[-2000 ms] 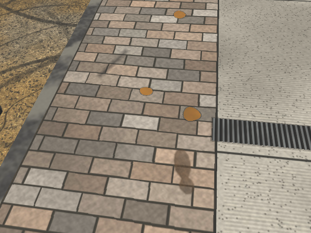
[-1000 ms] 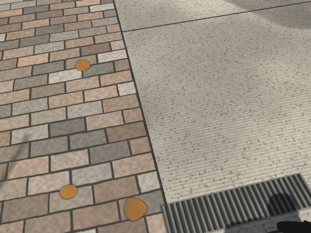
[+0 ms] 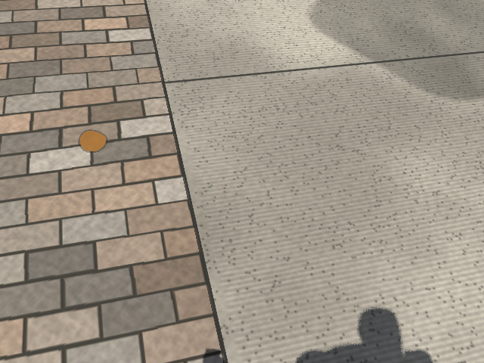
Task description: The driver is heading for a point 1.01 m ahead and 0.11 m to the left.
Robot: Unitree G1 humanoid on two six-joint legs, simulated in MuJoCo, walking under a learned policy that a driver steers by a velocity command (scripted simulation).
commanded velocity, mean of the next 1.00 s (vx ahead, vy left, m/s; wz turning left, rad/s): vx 0.00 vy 0.00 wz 0.29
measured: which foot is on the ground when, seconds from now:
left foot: down 0.00-0.40, up 0.42-0.68, down 0.70-1.00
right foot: up 0.00-0.38, down 0.40-1.00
